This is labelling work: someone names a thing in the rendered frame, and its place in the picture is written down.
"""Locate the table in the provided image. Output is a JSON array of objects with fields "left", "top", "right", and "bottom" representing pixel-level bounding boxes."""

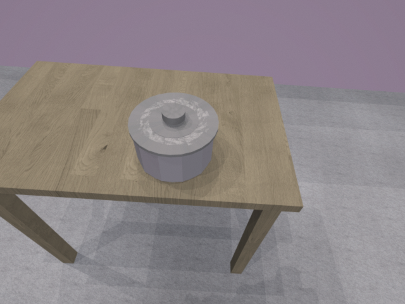
[{"left": 0, "top": 61, "right": 303, "bottom": 274}]

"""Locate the pot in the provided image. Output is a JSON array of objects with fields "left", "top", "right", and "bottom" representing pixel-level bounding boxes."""
[{"left": 134, "top": 140, "right": 213, "bottom": 182}]

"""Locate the lid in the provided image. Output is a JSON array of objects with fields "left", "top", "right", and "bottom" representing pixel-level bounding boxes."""
[{"left": 128, "top": 92, "right": 219, "bottom": 158}]

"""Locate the knob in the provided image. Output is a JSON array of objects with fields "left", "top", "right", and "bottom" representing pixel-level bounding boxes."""
[{"left": 161, "top": 103, "right": 185, "bottom": 125}]

